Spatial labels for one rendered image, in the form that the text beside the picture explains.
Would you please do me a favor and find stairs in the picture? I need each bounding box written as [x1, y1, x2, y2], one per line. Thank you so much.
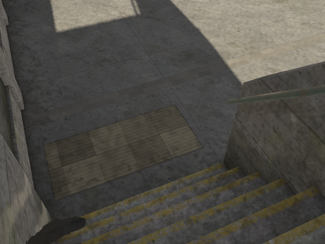
[55, 162, 325, 244]

